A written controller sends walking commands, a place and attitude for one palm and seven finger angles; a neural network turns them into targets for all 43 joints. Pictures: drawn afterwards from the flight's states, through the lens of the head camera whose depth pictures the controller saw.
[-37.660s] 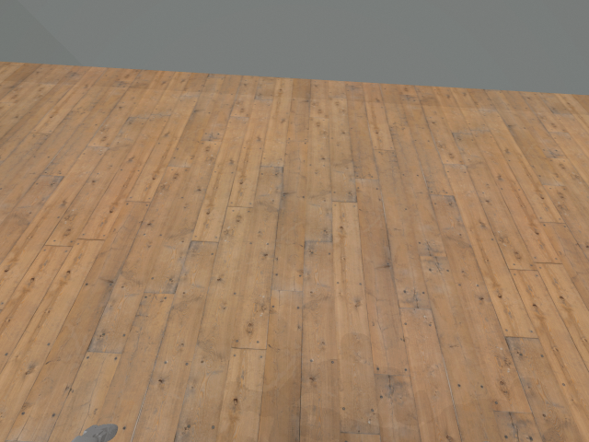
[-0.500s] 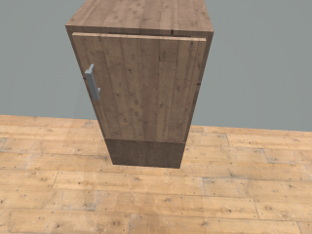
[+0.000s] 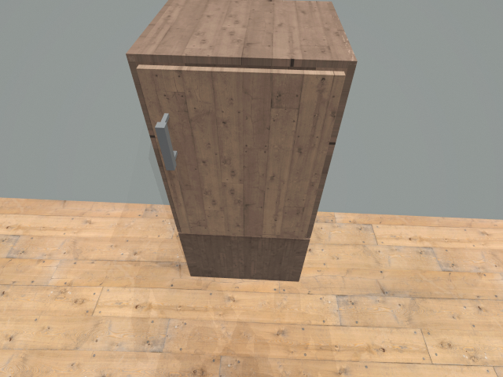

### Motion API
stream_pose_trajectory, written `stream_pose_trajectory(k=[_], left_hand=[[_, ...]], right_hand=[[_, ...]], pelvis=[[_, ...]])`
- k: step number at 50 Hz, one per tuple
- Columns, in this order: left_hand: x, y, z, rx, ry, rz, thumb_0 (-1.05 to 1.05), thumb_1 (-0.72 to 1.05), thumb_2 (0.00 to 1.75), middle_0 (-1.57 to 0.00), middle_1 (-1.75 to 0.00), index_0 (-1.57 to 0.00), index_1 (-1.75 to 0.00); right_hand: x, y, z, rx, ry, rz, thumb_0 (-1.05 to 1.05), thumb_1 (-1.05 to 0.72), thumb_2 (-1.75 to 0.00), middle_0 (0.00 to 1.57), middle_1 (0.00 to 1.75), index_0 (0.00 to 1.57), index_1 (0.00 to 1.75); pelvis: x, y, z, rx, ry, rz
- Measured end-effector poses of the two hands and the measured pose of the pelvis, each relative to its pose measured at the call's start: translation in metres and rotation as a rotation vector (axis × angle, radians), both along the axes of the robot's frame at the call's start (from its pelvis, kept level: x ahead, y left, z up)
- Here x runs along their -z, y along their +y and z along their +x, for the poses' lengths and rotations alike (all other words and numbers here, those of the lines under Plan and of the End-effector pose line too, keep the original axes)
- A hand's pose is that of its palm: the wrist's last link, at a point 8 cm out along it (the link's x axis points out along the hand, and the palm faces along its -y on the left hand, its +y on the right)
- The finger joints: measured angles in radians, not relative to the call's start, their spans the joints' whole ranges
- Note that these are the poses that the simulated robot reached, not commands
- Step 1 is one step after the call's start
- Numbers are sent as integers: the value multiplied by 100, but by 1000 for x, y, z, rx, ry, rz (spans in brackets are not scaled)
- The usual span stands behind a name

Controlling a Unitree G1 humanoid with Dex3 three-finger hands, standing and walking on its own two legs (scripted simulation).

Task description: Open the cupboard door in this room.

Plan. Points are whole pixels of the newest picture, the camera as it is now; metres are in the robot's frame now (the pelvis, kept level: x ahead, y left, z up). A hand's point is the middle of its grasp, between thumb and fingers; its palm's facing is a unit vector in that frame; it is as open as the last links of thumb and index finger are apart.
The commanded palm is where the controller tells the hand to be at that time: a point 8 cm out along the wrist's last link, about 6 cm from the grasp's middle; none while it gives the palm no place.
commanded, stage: shuffle to correct the standing spot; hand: left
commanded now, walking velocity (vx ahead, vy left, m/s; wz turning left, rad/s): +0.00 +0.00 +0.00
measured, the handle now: (168, 142) +0.61 +0.24 +0.02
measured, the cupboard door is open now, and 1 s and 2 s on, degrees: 0 0 0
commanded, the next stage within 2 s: come to a stop and stand still in 0.38 s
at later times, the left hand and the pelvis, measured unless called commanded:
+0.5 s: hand out of the picture +0.02 +0.18 -0.19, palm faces +0.03 -0.99 -0.15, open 7.4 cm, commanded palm none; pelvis +0.05 +0.02 -0.01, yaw -1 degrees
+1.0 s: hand out of the picture +0.11 +0.21 -0.18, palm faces +0.06 -0.98 -0.20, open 7.3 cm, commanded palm none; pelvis +0.07 +0.03 +0.00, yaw +0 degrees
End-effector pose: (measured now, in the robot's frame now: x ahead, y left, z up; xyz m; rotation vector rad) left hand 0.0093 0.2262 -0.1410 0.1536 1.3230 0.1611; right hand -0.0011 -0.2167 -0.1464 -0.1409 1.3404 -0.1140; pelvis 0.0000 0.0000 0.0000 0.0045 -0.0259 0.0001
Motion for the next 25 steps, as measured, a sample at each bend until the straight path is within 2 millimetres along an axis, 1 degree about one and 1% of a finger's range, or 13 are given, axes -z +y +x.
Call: stream_pose_trajectory(k=[10,15,19,22,25], left_hand=[[5,-7,-10,-2,47,-25,0,91,90,-19,-30,-20,-30],[11,-11,-16,-25,77,-45,0,90,90,-19,-30,-20,-30],[17,-7,-18,-54,109,-60,0,90,90,-20,-30,-20,-30],[20,-2,-14,-55,142,-66,0,90,90,-20,-30,-20,-30],[18,3,3,-31,154,-56,1,90,90,-20,-30,-20,-30]], right_hand=[[2,4,-4,5,36,7,0,-91,-90,20,30,20,30],[5,5,-4,8,69,6,0,-91,-90,20,30,20,30],[5,9,1,11,90,-8,0,-91,-90,20,30,20,30],[4,16,7,22,87,-15,0,-91,-90,20,30,20,30],[4,22,10,44,86,-12,0,-91,-90,20,30,20,30]], pelvis=[[2,1,4,6,4,1],[6,3,15,6,13,-5],[10,10,27,2,21,-10],[12,15,39,9,24,-3],[11,18,50,21,25,-3]])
